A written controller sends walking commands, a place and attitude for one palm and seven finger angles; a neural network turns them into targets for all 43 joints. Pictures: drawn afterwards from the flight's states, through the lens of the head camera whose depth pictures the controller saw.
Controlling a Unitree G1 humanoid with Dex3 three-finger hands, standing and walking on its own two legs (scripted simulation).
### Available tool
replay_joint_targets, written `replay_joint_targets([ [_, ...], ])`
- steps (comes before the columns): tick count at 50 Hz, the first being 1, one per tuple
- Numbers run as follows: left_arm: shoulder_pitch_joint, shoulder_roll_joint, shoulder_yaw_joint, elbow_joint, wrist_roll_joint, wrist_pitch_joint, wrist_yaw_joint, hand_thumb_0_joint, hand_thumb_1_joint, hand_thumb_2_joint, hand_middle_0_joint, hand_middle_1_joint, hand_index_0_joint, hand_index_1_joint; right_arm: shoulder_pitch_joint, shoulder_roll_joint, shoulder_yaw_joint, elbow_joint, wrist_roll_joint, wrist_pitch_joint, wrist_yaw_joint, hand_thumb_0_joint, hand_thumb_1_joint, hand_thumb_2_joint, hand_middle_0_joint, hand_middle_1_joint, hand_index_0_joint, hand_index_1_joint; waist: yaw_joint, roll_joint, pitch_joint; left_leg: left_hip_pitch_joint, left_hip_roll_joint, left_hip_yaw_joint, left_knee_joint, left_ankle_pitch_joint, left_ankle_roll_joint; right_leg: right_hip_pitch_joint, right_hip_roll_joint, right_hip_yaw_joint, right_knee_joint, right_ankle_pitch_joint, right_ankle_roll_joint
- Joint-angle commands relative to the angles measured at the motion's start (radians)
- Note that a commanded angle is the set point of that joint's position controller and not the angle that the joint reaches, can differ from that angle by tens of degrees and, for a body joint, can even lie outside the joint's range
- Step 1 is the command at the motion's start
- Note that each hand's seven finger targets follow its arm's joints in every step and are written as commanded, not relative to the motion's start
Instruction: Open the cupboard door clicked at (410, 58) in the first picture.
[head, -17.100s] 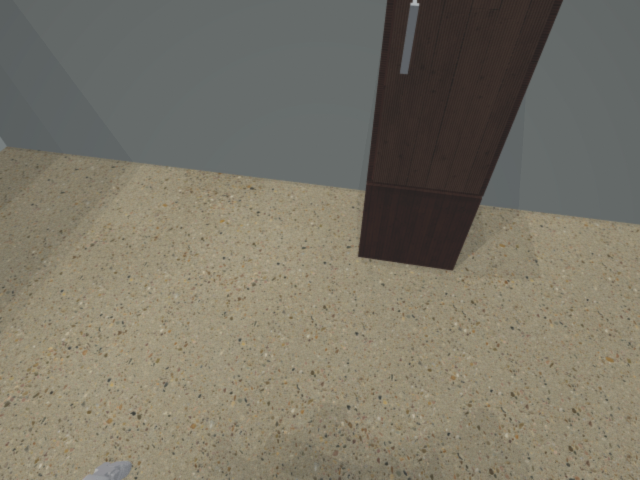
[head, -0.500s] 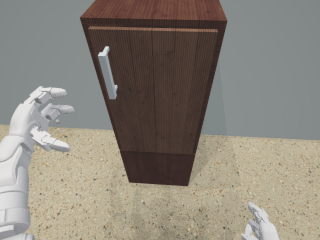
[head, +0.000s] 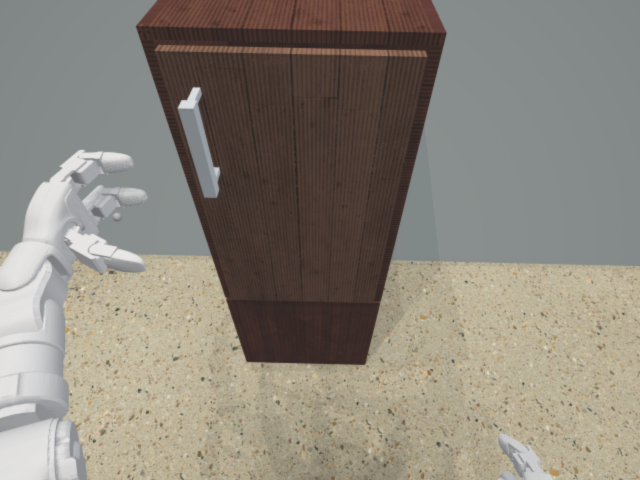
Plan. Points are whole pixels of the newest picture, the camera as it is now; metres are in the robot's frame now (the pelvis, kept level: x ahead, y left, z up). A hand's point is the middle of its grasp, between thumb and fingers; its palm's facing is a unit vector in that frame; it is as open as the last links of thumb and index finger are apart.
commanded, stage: move the hooked fingers beside the handle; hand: left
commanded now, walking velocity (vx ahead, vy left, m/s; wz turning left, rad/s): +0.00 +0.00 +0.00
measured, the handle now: (203, 145) +0.53 +0.20 +0.13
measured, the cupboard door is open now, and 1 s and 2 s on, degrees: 0 0 0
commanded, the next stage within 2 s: slide the fingers in behind the handle in 1.64 s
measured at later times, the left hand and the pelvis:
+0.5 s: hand (146, 184) +0.44 +0.25 +0.14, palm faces +0.02 -1.00 -0.01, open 14.0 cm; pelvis +0.00 +0.01 +0.00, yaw -1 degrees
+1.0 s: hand (156, 166) +0.48 +0.25 +0.14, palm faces +0.00 -1.00 -0.02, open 14.0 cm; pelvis +0.00 +0.01 -0.01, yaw -2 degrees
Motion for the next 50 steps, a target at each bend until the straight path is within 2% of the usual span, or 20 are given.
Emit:
replay_joint_targets([
  [1, -0.439, 0.271, 0.046, -0.151, -0.024, -0.075, -0.008, 0.000, -0.500, 0.300, -0.300, -1.200, -0.300, -1.200, -0.013, -0.148, -0.058, -0.123, -0.001, -0.043, -0.011, 0.000, -0.900, -0.900, 0.200, 0.300, 0.200, 0.300, -0.024, 0.044, -0.271, 0.165, -0.030, 0.003, -0.056, 0.255, 0.039, 0.019, 0.030, -0.008, -0.062, 0.291, -0.025],
  [5, -0.474, 0.341, 0.100, -0.071, -0.022, -0.103, -0.002, 0.000, -0.500, 0.300, -0.300, -1.200, -0.300, -1.200, 0.010, -0.159, -0.057, -0.116, -0.005, -0.025, -0.004, 0.000, -0.900, -0.900, 0.200, 0.300, 0.200, 0.300, -0.020, 0.007, -0.275, 0.123, -0.030, 0.006, -0.047, 0.255, 0.037, 0.034, 0.029, -0.004, -0.048, 0.304, -0.025],
  [6, -0.510, 0.347, 0.098, -0.084, -0.014, -0.115, -0.001, 0.000, -0.500, 0.300, -0.300, -1.200, -0.300, -1.200, 0.009, -0.157, -0.059, -0.121, -0.005, -0.024, -0.002, 0.000, -0.900, -0.900, 0.200, 0.300, 0.200, 0.300, -0.021, 0.048, -0.290, 0.129, -0.030, 0.004, -0.048, 0.263, 0.036, 0.027, 0.030, -0.005, -0.042, 0.306, -0.026],
  [9, -0.525, 0.331, 0.078, -0.059, 0.003, -0.133, 0.006, 0.000, -0.500, 0.300, -0.300, -1.200, -0.300, -1.200, 0.024, -0.156, -0.063, -0.120, -0.007, -0.016, 0.004, 0.000, -0.900, -0.900, 0.200, 0.300, 0.200, 0.300, -0.025, 0.081, -0.307, 0.143, -0.028, 0.006, -0.036, 0.289, 0.036, 0.011, 0.031, -0.004, -0.033, 0.321, -0.027],
  [13, -0.586, 0.299, 0.038, -0.034, 0.010, -0.147, 0.005, 0.000, -0.500, 0.300, -0.300, -1.200, -0.300, -1.200, 0.047, -0.159, -0.068, -0.113, -0.008, -0.005, 0.009, 0.000, -0.900, -0.900, 0.200, 0.300, 0.200, 0.300, -0.043, 0.072, -0.325, 0.158, -0.022, -0.002, -0.029, 0.307, 0.035, -0.010, 0.037, -0.010, -0.027, 0.325, -0.028],
  [14, -0.575, 0.313, 0.053, -0.018, 0.008, -0.146, 0.004, 0.000, -0.500, 0.300, -0.300, -1.200, -0.300, -1.200, 0.053, -0.163, -0.071, -0.112, -0.008, -0.001, 0.009, 0.000, -0.900, -0.900, 0.200, 0.300, 0.200, 0.300, -0.040, 0.074, -0.327, 0.151, -0.022, 0.001, -0.027, 0.294, 0.035, -0.015, 0.037, -0.007, -0.028, 0.315, -0.027],
  [15, -0.578, 0.326, 0.062, 0.007, 0.002, -0.148, 0.004, 0.000, -0.500, 0.300, -0.300, -1.200, -0.300, -1.200, 0.064, -0.167, -0.070, -0.107, -0.010, 0.004, 0.008, 0.000, -0.900, -0.900, 0.200, 0.300, 0.200, 0.300, -0.042, 0.034, -0.322, 0.134, -0.022, 0.001, -0.024, 0.299, 0.038, 0.002, 0.038, -0.008, -0.027, 0.325, -0.029],
  [16, -0.592, 0.348, 0.081, 0.004, 0.006, -0.150, 0.004, 0.000, -0.500, 0.300, -0.300, -1.200, -0.300, -1.200, 0.064, -0.169, -0.071, -0.106, -0.009, 0.008, 0.010, 0.000, -0.900, -0.900, 0.200, 0.300, 0.200, 0.300, -0.037, 0.057, -0.340, 0.138, -0.022, 0.000, -0.023, 0.312, 0.037, 0.003, 0.037, -0.004, -0.022, 0.342, -0.029],
  [19, -0.597, 0.319, 0.057, 0.040, 0.011, -0.149, 0.005, 0.000, -0.500, 0.300, -0.300, -1.200, -0.300, -1.200, 0.075, -0.167, -0.072, -0.105, -0.011, 0.017, 0.015, 0.000, -0.900, -0.900, 0.200, 0.300, 0.200, 0.300, -0.045, 0.047, -0.334, 0.125, -0.023, 0.005, -0.022, 0.301, 0.037, -0.009, 0.037, -0.006, -0.021, 0.337, -0.025],
  [20, -0.613, 0.339, 0.068, 0.042, 0.008, -0.155, 0.009, 0.000, -0.500, 0.300, -0.300, -1.200, -0.300, -1.200, 0.083, -0.169, -0.073, -0.103, -0.010, 0.022, 0.015, 0.000, -0.900, -0.900, 0.200, 0.300, 0.200, 0.300, -0.045, 0.028, -0.324, 0.110, -0.021, 0.004, -0.019, 0.303, 0.039, 0.003, 0.037, -0.006, -0.020, 0.336, -0.028],
  [24, -0.633, 0.366, 0.086, 0.074, 0.030, -0.172, 0.020, 0.000, -0.500, 0.300, -0.300, -1.200, -0.300, -1.200, 0.097, -0.172, -0.076, -0.098, -0.014, 0.033, 0.022, 0.000, -0.900, -0.900, 0.200, 0.300, 0.200, 0.300, -0.045, 0.055, -0.340, 0.108, -0.019, 0.006, -0.013, 0.309, 0.037, -0.013, 0.039, -0.002, -0.011, 0.342, -0.026],
  [27, -0.661, 0.396, 0.106, 0.119, 0.033, -0.188, 0.017, 0.000, -0.500, 0.300, -0.300, -1.200, -0.300, -1.200, 0.110, -0.175, -0.077, -0.095, -0.016, 0.045, 0.025, 0.000, -0.900, -0.900, 0.200, 0.300, 0.200, 0.300, -0.052, 0.029, -0.340, 0.079, -0.021, 0.013, -0.005, 0.288, 0.042, -0.004, 0.040, 0.005, -0.008, 0.346, -0.021],
  [33, -0.760, 0.392, 0.065, 0.195, 0.055, -0.216, 0.000, 0.000, -0.500, 0.300, -0.300, -1.200, -0.300, -1.200, 0.132, -0.178, -0.075, -0.080, -0.017, 0.063, 0.026, 0.000, -0.900, -0.900, 0.200, 0.300, 0.200, 0.300, -0.079, 0.079, -0.328, 0.066, -0.020, 0.011, 0.009, 0.256, 0.041, -0.063, 0.040, 0.009, -0.006, 0.308, -0.021],
  [36, -0.818, 0.408, 0.064, 0.205, 0.058, -0.234, -0.005, 0.000, -0.500, 0.300, -0.300, -1.200, -0.300, -1.200, 0.146, -0.181, -0.077, -0.071, -0.020, 0.068, 0.024, 0.000, -0.900, -0.900, 0.200, 0.300, 0.200, 0.300, -0.091, 0.094, -0.365, 0.084, -0.017, 0.004, 0.019, 0.265, 0.040, -0.075, 0.043, 0.009, 0.001, 0.304, -0.021],
  [39, -0.830, 0.423, 0.074, 0.281, 0.055, -0.230, -0.011, 0.000, -0.500, 0.300, -0.300, -1.200, -0.300, -1.200, 0.162, -0.189, -0.077, -0.060, -0.021, 0.076, 0.023, 0.000, -0.900, -0.900, 0.200, 0.300, 0.200, 0.300, -0.102, 0.038, -0.349, 0.042, -0.016, 0.004, 0.023, 0.233, 0.043, -0.081, 0.042, 0.010, 0.000, 0.287, -0.017],
  [42, -0.878, 0.446, 0.072, 0.304, 0.070, -0.233, -0.010, 0.000, -0.500, 0.300, -0.300, -1.200, -0.300, -1.200, 0.173, -0.191, -0.074, -0.057, -0.024, 0.083, 0.024, 0.000, -0.900, -0.900, 0.200, 0.300, 0.200, 0.300, -0.105, 0.076, -0.359, 0.034, -0.017, -0.001, 0.027, 0.231, 0.042, -0.097, 0.041, 0.011, 0.006, 0.279, -0.017],
  [44, -0.855, 0.454, 0.075, 0.320, 0.083, -0.236, -0.005, 0.000, -0.500, 0.300, -0.300, -1.200, -0.300, -1.200, 0.183, -0.193, -0.077, -0.057, -0.027, 0.089, 0.026, 0.000, -0.900, -0.900, 0.200, 0.300, 0.200, 0.300, -0.103, 0.064, -0.366, 0.030, -0.014, 0.000, 0.032, 0.237, 0.042, -0.106, 0.041, 0.009, 0.010, 0.276, -0.016],
  [47, -0.846, 0.445, 0.073, 0.279, 0.083, -0.253, -0.003, 0.000, -0.500, 0.300, -0.300, -1.200, -0.300, -1.200, 0.190, -0.189, -0.078, -0.069, -0.031, 0.097, 0.034, 0.000, -0.900, -0.900, 0.200, 0.300, 0.200, 0.300, -0.091, 0.117, -0.428, 0.066, -0.013, 0.004, 0.041, 0.291, 0.037, -0.096, 0.045, 0.007, 0.027, 0.314, -0.019],
  [48, -0.821, 0.460, 0.096, 0.305, 0.080, -0.252, -0.002, 0.000, -0.500, 0.300, -0.300, -1.200, -0.300, -1.200, 0.195, -0.190, -0.081, -0.068, -0.032, 0.100, 0.034, 0.000, -0.900, -0.900, 0.200, 0.300, 0.200, 0.300, -0.086, 0.085, -0.416, 0.058, -0.011, 0.000, 0.044, 0.297, 0.037, -0.094, 0.048, 0.003, 0.028, 0.317, -0.021],
  [50, -0.815, 0.452, 0.102, 0.261, 0.064, -0.263, -0.005, 0.000, -0.500, 0.300, -0.300, -1.200, -0.300, -1.200, 0.196, -0.190, -0.083, -0.080, -0.033, 0.105, 0.037, 0.000, -0.900, -0.900, 0.200, 0.300, 0.200, 0.300, -0.080, 0.097, -0.444, 0.077, -0.011, 0.002, 0.047, 0.333, 0.038, -0.076, 0.052, 0.001, 0.036, 0.342, -0.023],
])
